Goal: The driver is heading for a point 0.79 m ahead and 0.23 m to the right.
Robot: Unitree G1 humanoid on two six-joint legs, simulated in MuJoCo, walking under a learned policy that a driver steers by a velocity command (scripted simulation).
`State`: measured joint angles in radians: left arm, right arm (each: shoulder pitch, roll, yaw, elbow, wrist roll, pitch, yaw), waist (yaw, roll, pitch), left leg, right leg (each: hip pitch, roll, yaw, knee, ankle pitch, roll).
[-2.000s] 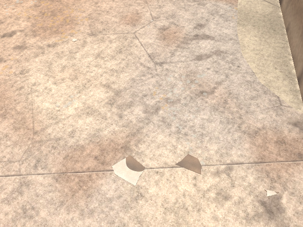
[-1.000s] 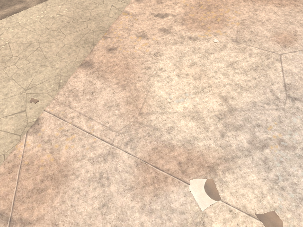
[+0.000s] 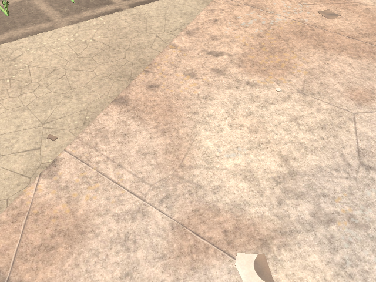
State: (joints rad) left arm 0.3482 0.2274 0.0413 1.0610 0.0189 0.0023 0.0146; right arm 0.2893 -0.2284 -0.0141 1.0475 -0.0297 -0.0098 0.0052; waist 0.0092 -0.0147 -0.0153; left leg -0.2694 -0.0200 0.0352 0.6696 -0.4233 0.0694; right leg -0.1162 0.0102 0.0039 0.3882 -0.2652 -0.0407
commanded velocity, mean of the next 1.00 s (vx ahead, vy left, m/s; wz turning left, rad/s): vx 0.45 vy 0.00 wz -0.36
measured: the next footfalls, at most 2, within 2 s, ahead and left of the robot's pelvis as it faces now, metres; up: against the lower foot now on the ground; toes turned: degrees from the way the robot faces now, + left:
right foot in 0.52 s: +0.38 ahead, -0.06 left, +0.00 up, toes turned -13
left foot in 1.08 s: +0.76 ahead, -0.04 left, +0.00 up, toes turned -30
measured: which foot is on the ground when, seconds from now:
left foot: down 0.00-0.54, up 0.56-1.00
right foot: down 0.00-0.06, up 0.08-0.50, down 0.52-1.00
